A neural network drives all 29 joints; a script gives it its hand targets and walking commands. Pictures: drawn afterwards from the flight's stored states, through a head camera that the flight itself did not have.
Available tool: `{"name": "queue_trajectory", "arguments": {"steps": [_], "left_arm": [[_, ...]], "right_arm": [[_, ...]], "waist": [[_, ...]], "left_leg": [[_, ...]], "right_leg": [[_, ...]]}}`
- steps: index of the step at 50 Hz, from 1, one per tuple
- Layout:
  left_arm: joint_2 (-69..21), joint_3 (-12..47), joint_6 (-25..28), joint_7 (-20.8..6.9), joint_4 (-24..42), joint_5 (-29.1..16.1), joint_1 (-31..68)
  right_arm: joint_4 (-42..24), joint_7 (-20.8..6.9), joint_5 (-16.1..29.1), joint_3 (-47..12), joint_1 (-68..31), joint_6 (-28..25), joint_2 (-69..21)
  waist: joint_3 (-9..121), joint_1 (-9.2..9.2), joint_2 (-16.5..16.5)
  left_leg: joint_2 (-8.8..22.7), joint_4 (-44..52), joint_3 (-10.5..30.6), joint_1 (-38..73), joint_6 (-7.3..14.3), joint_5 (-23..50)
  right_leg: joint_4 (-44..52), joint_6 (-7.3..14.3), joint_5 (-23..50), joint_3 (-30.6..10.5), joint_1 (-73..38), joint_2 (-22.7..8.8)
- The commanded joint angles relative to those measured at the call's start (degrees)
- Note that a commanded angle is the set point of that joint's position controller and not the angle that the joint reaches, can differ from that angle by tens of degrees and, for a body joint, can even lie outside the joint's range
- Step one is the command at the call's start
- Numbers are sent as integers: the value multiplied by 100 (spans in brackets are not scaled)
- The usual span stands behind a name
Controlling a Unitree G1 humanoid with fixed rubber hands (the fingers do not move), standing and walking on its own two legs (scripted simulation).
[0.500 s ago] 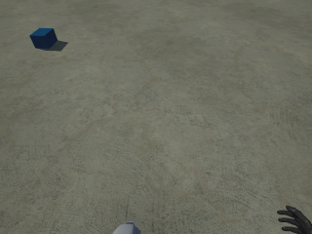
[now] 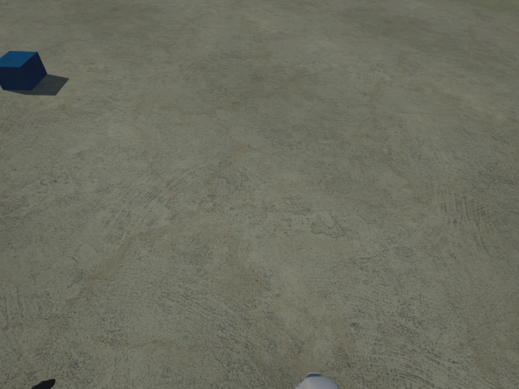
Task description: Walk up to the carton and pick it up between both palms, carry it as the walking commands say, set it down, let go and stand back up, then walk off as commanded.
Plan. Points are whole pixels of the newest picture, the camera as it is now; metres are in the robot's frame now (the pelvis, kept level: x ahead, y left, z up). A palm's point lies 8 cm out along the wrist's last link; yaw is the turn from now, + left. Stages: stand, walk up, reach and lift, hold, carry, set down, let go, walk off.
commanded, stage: walk up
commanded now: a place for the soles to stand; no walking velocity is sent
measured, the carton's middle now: (20, 70) +2.53 +1.70 -0.69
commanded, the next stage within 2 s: none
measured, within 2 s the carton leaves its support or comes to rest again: neither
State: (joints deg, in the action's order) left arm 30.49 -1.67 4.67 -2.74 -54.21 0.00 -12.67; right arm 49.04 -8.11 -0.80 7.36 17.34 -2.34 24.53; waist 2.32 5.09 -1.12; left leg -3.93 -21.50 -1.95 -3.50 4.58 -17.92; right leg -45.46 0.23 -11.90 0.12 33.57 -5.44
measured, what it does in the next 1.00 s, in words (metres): walks ahead: right foot, then left foot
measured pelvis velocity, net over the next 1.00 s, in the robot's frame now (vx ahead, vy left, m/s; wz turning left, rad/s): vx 0.56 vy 0.14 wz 0.14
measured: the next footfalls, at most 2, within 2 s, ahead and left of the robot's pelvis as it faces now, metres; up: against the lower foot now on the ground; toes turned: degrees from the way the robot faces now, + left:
right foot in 0.12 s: +0.24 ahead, -0.15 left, +0.00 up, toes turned -4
left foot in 0.50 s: +0.45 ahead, +0.25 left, +0.00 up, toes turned +8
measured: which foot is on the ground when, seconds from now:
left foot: down 0.00-0.12, up 0.14-0.48, down 0.50-0.86, up 0.88-1.00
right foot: up 0.00-0.10, down 0.12-0.48, up 0.50-0.84, down 0.86-1.00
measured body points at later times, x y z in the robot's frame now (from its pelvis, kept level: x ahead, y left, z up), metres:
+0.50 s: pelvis +0.29 +0.10 -0.04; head +0.27 +0.09 +0.41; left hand +0.30 +0.46 -0.12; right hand +0.50 -0.23 -0.09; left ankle +0.41 +0.24 -0.75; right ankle +0.21 -0.13 -0.73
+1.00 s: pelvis +0.56 +0.14 -0.02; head +0.56 +0.11 +0.43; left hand +0.60 +0.50 -0.09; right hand +0.72 -0.18 -0.13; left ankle +0.51 +0.24 -0.69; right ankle +0.63 +0.01 -0.74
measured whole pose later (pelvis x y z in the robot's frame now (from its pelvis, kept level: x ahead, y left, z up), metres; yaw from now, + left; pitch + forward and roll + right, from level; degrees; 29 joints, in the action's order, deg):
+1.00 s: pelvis +0.56 +0.14 -0.02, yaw +8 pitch +0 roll +0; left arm 27.3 -1.7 8.7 0.8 -53.6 0.0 -14.0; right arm 49.9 -8.0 -0.8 6.4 10.7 -2.6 27.7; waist 0.8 0.5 4.1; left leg 0.6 -59.4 -2.1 -25.4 1.5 -20.5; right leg -36.7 0.2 -14.0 5.7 23.0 -5.2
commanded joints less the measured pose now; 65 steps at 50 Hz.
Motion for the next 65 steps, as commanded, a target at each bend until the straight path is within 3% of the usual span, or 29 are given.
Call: {"name": "queue_trajectory", "arguments": {"steps": [1, 4, 5, 6, 7, 8, 12, 15, 20, 22, 23, 24, 25, 27, 29, 35, 40, 41, 42, 43, 44, 45, 50, 59, 61, 62, 63, 64, 65], "left_arm": [[687, -234, 212, 112, 570, -6, 1215], [1058, -454, 240, 228, 63, -2, -805], [1569, -705, 248, 339, -263, 64, -2227], [1885, -804, 268, 435, -226, 23, -2523], [2039, -763, 319, 499, -4, -46, -2098], [1962, -720, 400, 540, 182, -94, -1480], [1536, -591, 473, 467, 251, -23, -622], [1806, -588, 628, 367, 335, 91, -91], [1813, -547, 554, 295, 171, 175, 764], [1458, -482, 513, 273, 144, 174, 625], [1066, -383, 491, 228, 179, 104, 358], [561, -241, 511, 223, 370, 89, 462], [826, -289, 475, 284, 352, -53, 633], [1124, -341, 395, 236, 163, -42, 302], [1198, -374, 313, 196, -6, -56, -155], [976, -340, 301, 99, 402, -81, 653], [959, -450, 362, 147, 111, -17, -278], [1163, -565, 385, 219, -28, 9, -980], [1629, -750, 408, 315, -286, 61, -1956], [2051, -855, 435, 419, -227, 98, -2241], [2212, -821, 457, 483, 18, 84, -1671], [2008, -740, 458, 490, 224, 16, -1033], [1492, -605, 542, 404, 195, 2, -812], [1705, -550, 533, 323, 194, 80, 243], [1218, -445, 462, 327, 176, 50, 26], [548, -266, 450, 291, 290, 72, -230], [706, -305, 416, 372, 298, -14, -173], [999, -317, 394, 368, 249, -63, 19], [1117, -353, 362, 323, 123, -67, -56]], "right_arm": [[-188, 150, -179, 301, -53, -164, 1520], [-569, 227, -122, 192, -586, -141, 1374], [-754, 274, -142, 64, -974, -190, 1133], [-878, 257, -176, -62, -1106, -235, 915], [-834, 273, -199, 43, -1155, -303, 1305], [-776, 285, -178, 129, -1299, -335, 1634], [-587, -3, -117, 163, -1359, -141, 1444], [-610, -278, -96, 198, -1732, 13, 1323], [-178, -430, 44, 279, -1328, 32, 1300], [185, -297, 24, 402, -287, 20, 1633], [457, -107, -91, 557, 818, -5, 1993], [441, 88, -121, 613, 1253, -72, 2517], [164, 194, -56, 485, 476, -108, 2433], [-41, 229, 45, 467, -669, -136, 2296], [-151, 217, -42, 369, -944, -157, 1934], [-253, 59, -123, 245, -727, -197, 1721], [-405, 27, -128, 180, -1043, -82, 1629], [-489, 30, -93, 86, -1106, -86, 1417], [-638, 33, -114, 15, -1167, -137, 1151], [-701, 43, -124, -39, -1256, -154, 986], [-757, 86, -154, 48, -1353, -165, 1338], [-643, 95, -109, 154, -1347, -138, 1690], [-614, -46, -69, 78, -1417, -60, 1321], [-224, -320, 20, 241, -1403, 38, 1338], [240, -102, -76, 383, 89, -30, 1692], [411, 85, -146, 547, 777, -55, 2258], [181, 196, -112, 478, 235, -83, 2322], [-12, 221, -23, 450, -365, -89, 2248], [25, 215, 18, 452, -776, -66, 2180]], "waist": [[-503, 127, 948], [805, -840, 501], [1528, -1563, -92], [1600, -1581, -901], [1386, -1229, 247], [878, -1038, 778], [-33, -666, 52], [-549, -503, -604], [-650, -32, -900], [103, 356, 137], [385, 902, 1362], [246, 1029, 2749], [-285, 590, 1742], [-430, -59, 824], [-375, -266, 1090], [-751, -41, 1263], [-177, -607, 820], [326, -984, 378], [1073, -1417, -489], [1104, -1456, -1069], [638, -1076, -249], [358, -815, 470], [-18, -691, -298], [-117, -170, -732], [797, 514, 740], [881, 740, 2479], [468, 508, 1916], [72, 329, 870], [-93, 30, 878]], "left_leg": [[1174, 1107, 759, 460, -47, 935], [817, -1521, 87, -951, -321, 2747], [648, -3128, -22, -2415, -643, 2104], [-36, -4441, 734, -4473, -643, -1437], [224, -4996, 1339, -4965, -635, -937], [657, -5257, 1504, -5072, -669, -459], [1310, -3785, 1229, -4233, -647, -71], [1354, -2596, 769, -3402, -604, 244], [955, -1847, -377, -709, -407, 1294], [573, -1711, -424, 428, -207, 366], [934, -802, 548, 1434, 52, -1136], [2049, 523, 3164, 1588, 371, -2260], [2281, 1243, 4011, 441, 510, -2836], [2228, 994, 3082, -231, 309, -2435], [1869, 908, 2035, -673, 434, -1859], [1798, 1386, 1492, -1198, 908, -1920], [1281, 95, 427, -1775, 663, -1516], [1160, -998, 251, -2146, 566, -716], [819, -2809, -173, -3064, 177, -284], [164, -4105, 348, -4555, -82, -1238], [361, -4721, 840, -4960, -223, -797], [673, -4921, 971, -4850, -258, -254], [1109, -3719, 736, -4506, -501, 84], [990, -1300, -24, -1014, -454, 1094], [659, -802, 23, 918, -244, -105], [1973, 110, 2125, 1840, 88, -1249], [2476, 1027, 3646, 1247, 390, -2198], [2460, 1036, 3205, 566, 455, -2647], [2305, 939, 2677, 155, 319, -2166]], "right_leg": [[1710, -2, 176, 1057, 67, 408], [2065, 346, 512, 838, -3356, 372], [1987, 687, -414, -365, -5304, -611], [2196, 1197, -1353, -2682, -6546, -1952], [2533, 1697, -1518, -3766, -6254, -2528], [2682, 1764, -1246, -3412, -5463, -2488], [3213, 1235, -1347, -1533, -3423, -1805], [3827, 1352, -1901, -907, -1960, -1881], [3560, 870, -2061, 551, -208, -1172], [1308, 763, -452, 981, -403, -819], [-1240, 543, -247, 1151, 454, -409], [-3022, 277, -2068, 382, 1858, 444], [-3199, 299, -1648, -446, 1802, 424], [-2607, 338, -604, -260, 1278, -213], [-1899, 141, -492, 41, 810, -385], [51, -11, -495, 527, 429, -332], [1548, 17, 509, 1287, -2044, 325], [1641, 138, 240, 1062, -3163, 312], [1852, 389, -635, -164, -4641, -446], [2751, 898, -2370, -2769, -5446, -1665], [3291, 1399, -3213, -3827, -4854, -2206], [3348, 1430, -3649, -3564, -4274, -2203], [3190, 1246, -1381, -1374, -3352, -1592], [2837, 907, -900, 361, -1204, -1212], [-184, 635, 227, 906, -704, -608], [-2112, 257, -1696, 833, 1007, 142], [-2686, 215, -1892, -58, 1597, 476], [-2463, 299, -1282, -233, 1440, 15], [-2292, 365, -859, -137, 1202, -190]]}}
